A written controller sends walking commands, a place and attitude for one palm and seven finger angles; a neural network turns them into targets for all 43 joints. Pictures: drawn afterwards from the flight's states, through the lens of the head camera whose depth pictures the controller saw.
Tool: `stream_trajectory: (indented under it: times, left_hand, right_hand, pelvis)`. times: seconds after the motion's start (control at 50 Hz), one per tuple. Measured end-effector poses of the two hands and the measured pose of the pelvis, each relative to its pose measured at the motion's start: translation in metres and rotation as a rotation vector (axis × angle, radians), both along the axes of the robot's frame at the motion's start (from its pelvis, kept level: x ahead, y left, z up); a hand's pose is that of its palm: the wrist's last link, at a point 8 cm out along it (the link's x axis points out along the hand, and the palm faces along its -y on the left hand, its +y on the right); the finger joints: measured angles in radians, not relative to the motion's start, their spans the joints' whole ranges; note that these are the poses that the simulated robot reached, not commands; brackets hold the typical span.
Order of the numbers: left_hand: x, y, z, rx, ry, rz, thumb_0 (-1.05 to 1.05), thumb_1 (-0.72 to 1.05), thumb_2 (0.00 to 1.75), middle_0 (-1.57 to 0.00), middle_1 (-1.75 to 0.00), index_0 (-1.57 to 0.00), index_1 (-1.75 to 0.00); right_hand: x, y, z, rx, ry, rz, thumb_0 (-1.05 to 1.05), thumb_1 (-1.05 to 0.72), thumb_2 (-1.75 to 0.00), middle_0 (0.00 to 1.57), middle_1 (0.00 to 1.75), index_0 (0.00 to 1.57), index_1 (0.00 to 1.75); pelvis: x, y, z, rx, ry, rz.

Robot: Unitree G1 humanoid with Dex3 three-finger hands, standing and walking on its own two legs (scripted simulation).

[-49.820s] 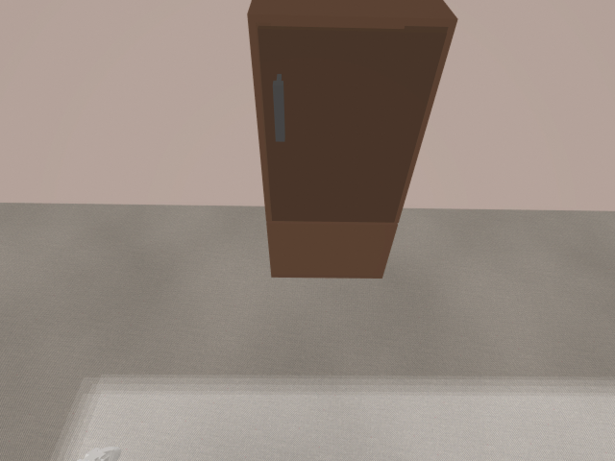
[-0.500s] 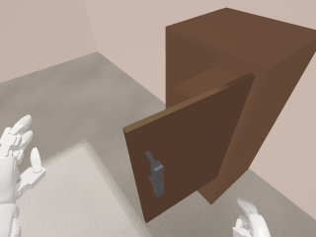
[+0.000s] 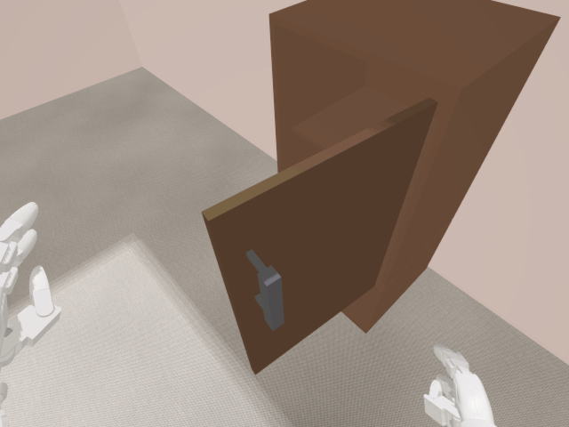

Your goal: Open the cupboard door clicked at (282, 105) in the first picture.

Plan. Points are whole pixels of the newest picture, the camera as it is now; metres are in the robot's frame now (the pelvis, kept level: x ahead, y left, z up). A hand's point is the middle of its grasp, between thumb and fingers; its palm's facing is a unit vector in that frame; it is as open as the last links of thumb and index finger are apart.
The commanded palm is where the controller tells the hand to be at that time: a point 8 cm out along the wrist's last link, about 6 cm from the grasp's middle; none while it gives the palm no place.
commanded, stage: step back with the hand held close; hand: left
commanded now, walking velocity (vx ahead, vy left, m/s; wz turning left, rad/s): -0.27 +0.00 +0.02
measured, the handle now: (264, 290) +0.31 +0.06 +0.00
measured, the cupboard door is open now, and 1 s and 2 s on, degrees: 83 83 83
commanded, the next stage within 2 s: stop stepping back and stand still in 0.90 s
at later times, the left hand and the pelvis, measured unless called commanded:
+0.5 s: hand out of the picture +0.11 +0.28 +0.16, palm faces +0.48 -0.71 -0.51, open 7.4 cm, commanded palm +0.04 +0.32 +0.17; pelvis -0.08 +0.01 -0.02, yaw +3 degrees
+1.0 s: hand out of the picture +0.04 +0.23 +0.16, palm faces +0.36 -0.80 -0.48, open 7.4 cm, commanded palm -0.03 +0.28 +0.17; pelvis -0.18 -0.02 -0.02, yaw -2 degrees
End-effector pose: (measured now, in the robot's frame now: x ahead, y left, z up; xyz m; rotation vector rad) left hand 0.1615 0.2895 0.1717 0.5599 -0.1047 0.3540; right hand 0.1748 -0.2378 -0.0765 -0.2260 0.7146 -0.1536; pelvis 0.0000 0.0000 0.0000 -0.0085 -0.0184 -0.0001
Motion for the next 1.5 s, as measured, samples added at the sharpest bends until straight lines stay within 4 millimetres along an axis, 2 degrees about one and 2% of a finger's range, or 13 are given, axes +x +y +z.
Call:
stream_trajectory:
  times: [0.14,0.34,0.58,0.68,0.76,0.86,0.94,1.0,1.08,1.18,1.28,1.44,1.5]
  left_hand:
    - [-0.018,0.008,0.0,0.031,-0.008,-0.027,0.01,0.89,0.9,-0.22,-0.3,-0.21,-0.3]
    - [-0.06,0.02,0.002,0.059,-0.098,-0.006,0.01,0.89,0.9,-0.22,-0.3,-0.21,-0.3]
    - [-0.111,0.019,0.005,0.069,-0.2,0.053,0.01,0.89,0.9,-0.22,-0.3,-0.21,-0.3]
    - [-0.12,0.03,0.0,0.058,-0.22,0.029,0.01,0.89,0.9,-0.22,-0.3,-0.21,-0.3]
    - [-0.13,0.039,0.006,0.077,-0.198,0.043,0.01,0.89,0.9,-0.22,-0.3,-0.21,-0.3]
    - [-0.144,0.026,0.011,0.025,-0.2,0.029,0.01,0.89,0.9,-0.21,-0.3,-0.21,-0.3]
    - [-0.15,0.004,0.01,0.005,-0.183,-0.028,0.01,0.89,0.9,-0.21,-0.3,-0.21,-0.3]
    - [-0.158,-0.017,0.008,0.049,-0.165,-0.1,0.01,0.89,0.9,-0.21,-0.3,-0.21,-0.3]
    - [-0.172,-0.033,0.012,0.079,-0.115,-0.164,0.01,0.89,0.9,-0.22,-0.3,-0.21,-0.3]
    - [-0.192,-0.026,0.01,0.082,-0.093,-0.137,0.01,0.88,0.9,-0.22,-0.3,-0.22,-0.3]
    - [-0.211,-0.017,0.0,0.023,-0.104,-0.078,0.01,0.89,0.9,-0.22,-0.3,-0.21,-0.3]
    - [-0.261,-0.021,0.006,0.017,-0.133,-0.062,0.01,0.89,0.9,-0.22,-0.3,-0.21,-0.3]
    - [-0.271,-0.016,0.008,0.015,-0.192,-0.048,0.01,0.89,0.9,-0.22,-0.3,-0.21,-0.3]
  right_hand:
    - [-0.028,-0.001,0.0,-0.026,0.022,-0.041,0.01,-0.91,-0.9,0.2,0.3,0.2,0.3]
    - [-0.067,0.015,-0.003,-0.034,0.005,-0.008,0.01,-0.91,-0.9,0.2,0.3,0.2,0.3]
    - [-0.097,0.022,-0.021,-0.025,0.037,0.069,0.01,-0.9,-0.9,0.2,0.3,0.2,0.3]
    - [-0.112,0.024,-0.018,-0.063,0.045,0.055,0.01,-0.9,-0.9,0.2,0.3,0.2,0.3]
    - [-0.124,0.031,-0.009,-0.042,0.024,0.043,0.01,-0.91,-0.9,0.2,0.3,0.2,0.3]
    - [-0.139,0.036,0.0,-0.009,0.006,0.067,0.01,-0.9,-0.9,0.2,0.3,0.2,0.3]
    - [-0.153,0.029,0.0,0.012,-0.009,0.083,0.01,-0.9,-0.9,0.2,0.3,0.2,0.3]
    - [-0.165,0.016,-0.008,0.026,-0.022,0.081,0.01,-0.9,-0.9,0.2,0.3,0.2,0.3]
    - [-0.197,-0.005,-0.006,0.022,0.029,0.016,0.01,-0.9,-0.9,0.2,0.3,0.2,0.3]
    - [-0.235,-0.033,0.0,-0.044,0.026,-0.064,0.01,-0.9,-0.9,0.2,0.3,0.2,0.3]
    - [-0.27,-0.048,0.005,-0.084,0.019,-0.099,0.01,-0.91,-0.9,0.2,0.3,0.2,0.3]
    - [-0.308,-0.04,0.002,-0.071,0.016,-0.076,0.01,-0.91,-0.9,0.2,0.3,0.2,0.3]
    - [-0.316,-0.033,-0.006,-0.069,0.029,-0.068,0.01,-0.91,-0.9,0.2,0.3,0.2,0.3]
  pelvis:
    - [-0.021,0.006,-0.003,0.001,0.005,-0.006]
    - [-0.057,0.014,-0.012,-0.009,0.0,0.011]
    - [-0.09,0.009,-0.022,-0.004,-0.012,0.061]
    - [-0.107,0.017,-0.025,-0.016,-0.007,0.069]
    - [-0.119,0.016,-0.017,-0.042,0.004,0.066]
    - [-0.135,0.009,-0.008,-0.048,0.045,0.02]
    - [-0.158,-0.003,-0.007,-0.037,0.074,-0.004]
    - [-0.181,-0.016,-0.016,-0.012,0.086,-0.034]
    - [-0.197,-0.023,-0.009,-0.003,0.068,-0.044]
    - [-0.202,-0.022,-0.012,-0.005,0.051,-0.049]
    - [-0.224,-0.02,-0.01,-0.002,0.013,-0.037]
    - [-0.255,-0.022,-0.007,-0.022,-0.007,-0.02]
    - [-0.258,-0.017,-0.012,-0.027,-0.02,-0.028]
